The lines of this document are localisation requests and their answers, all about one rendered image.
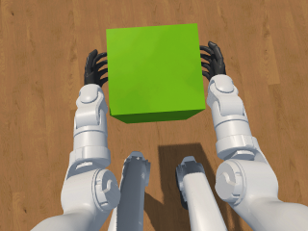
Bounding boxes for robot right hand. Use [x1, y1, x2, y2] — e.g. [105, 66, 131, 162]
[199, 41, 226, 82]

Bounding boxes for robot left hand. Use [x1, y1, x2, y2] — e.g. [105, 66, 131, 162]
[84, 49, 109, 88]

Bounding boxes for left robot forearm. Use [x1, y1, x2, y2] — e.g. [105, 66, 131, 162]
[61, 84, 111, 208]

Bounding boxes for robot left upper arm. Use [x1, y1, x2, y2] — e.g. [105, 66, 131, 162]
[31, 167, 121, 231]

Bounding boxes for robot right upper arm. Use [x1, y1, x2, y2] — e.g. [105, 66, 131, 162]
[215, 159, 308, 231]

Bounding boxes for right robot thigh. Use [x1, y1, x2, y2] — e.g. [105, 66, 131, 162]
[176, 160, 228, 231]

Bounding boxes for right robot forearm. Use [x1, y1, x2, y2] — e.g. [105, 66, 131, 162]
[206, 74, 279, 190]

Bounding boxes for right robot shin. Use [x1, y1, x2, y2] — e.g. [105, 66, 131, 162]
[180, 156, 205, 202]

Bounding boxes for carton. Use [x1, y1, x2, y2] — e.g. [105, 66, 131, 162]
[106, 23, 206, 124]

